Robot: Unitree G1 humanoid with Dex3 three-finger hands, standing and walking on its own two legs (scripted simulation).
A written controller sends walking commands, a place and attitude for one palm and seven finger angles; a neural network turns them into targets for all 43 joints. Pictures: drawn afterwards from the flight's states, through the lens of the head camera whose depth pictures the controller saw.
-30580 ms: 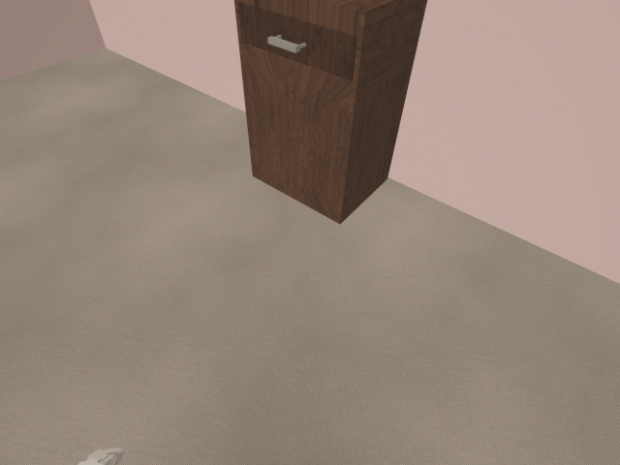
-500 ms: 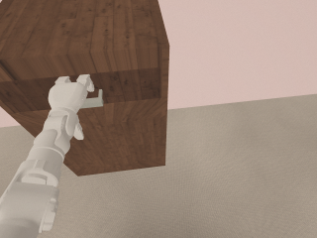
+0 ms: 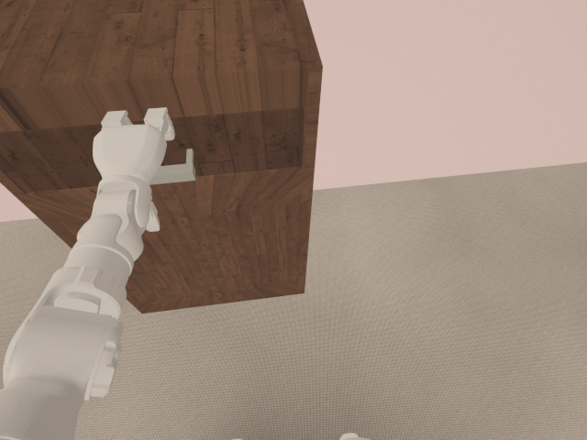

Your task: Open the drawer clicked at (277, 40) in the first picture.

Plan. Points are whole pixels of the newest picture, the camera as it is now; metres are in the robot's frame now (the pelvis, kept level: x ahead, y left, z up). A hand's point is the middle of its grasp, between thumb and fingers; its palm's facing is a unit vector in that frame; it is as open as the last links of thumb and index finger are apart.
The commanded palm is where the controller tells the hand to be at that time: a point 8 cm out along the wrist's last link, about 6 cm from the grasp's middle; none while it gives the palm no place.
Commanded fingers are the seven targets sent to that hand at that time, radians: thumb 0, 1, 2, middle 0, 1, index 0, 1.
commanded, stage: re-aim the fingers above the handle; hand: left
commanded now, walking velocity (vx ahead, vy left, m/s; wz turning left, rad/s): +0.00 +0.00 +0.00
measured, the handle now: (156, 166) +0.55 +0.22 +0.00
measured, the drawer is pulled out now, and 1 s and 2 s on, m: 0.00 0.00 0.00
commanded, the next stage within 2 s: lower the fingers behind the handle in 0.98 s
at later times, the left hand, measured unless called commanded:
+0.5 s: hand (123, 177) +0.47 +0.23 +0.07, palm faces +0.05 +0.06 -1.00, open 13.8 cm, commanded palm +0.44 +0.22 +0.12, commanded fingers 0.00 -0.50 0.30 -0.30 -1.20 -0.30 -1.20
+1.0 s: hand (101, 183) +0.46 +0.26 +0.07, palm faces -0.03 +0.09 -1.00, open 13.8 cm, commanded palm +0.44 +0.22 +0.12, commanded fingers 0.00 -0.50 0.30 -0.30 -1.20 -0.30 -1.20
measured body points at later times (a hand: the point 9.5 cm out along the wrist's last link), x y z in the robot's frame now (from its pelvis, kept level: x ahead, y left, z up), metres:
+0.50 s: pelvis +0.01 -0.01 +0.01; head +0.07 -0.03 +0.45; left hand +0.46 +0.22 +0.12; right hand +0.07 -0.28 -0.14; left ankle +0.00 +0.10 -0.72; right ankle +0.00 -0.13 -0.72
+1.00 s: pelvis +0.00 -0.01 +0.01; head +0.07 -0.04 +0.45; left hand +0.46 +0.25 +0.13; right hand +0.08 -0.27 -0.14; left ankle +0.00 +0.10 -0.72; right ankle +0.00 -0.13 -0.72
